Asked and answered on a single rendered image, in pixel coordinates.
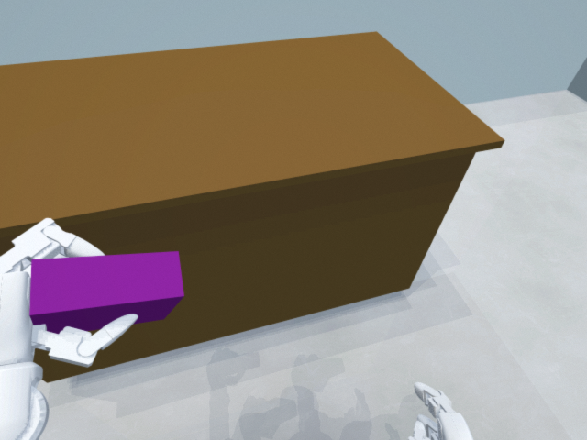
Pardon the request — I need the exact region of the sponge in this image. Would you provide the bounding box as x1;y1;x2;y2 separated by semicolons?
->
29;251;184;334

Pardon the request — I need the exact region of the robot left forearm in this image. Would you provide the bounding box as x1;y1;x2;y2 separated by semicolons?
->
0;362;49;440

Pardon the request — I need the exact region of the robot right hand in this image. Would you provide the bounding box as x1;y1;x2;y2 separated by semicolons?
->
408;382;473;440

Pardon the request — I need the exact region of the robot left hand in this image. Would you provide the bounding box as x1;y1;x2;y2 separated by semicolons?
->
0;218;138;368

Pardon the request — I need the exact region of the table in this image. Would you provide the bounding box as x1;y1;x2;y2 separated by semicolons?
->
0;31;505;383

